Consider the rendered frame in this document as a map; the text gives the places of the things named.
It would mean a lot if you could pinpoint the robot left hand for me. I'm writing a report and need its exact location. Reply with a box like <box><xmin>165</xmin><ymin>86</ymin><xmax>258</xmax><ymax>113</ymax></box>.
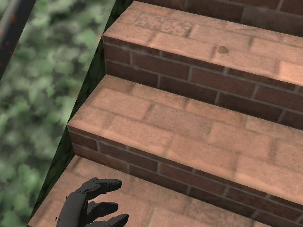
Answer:
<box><xmin>55</xmin><ymin>177</ymin><xmax>129</xmax><ymax>227</ymax></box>

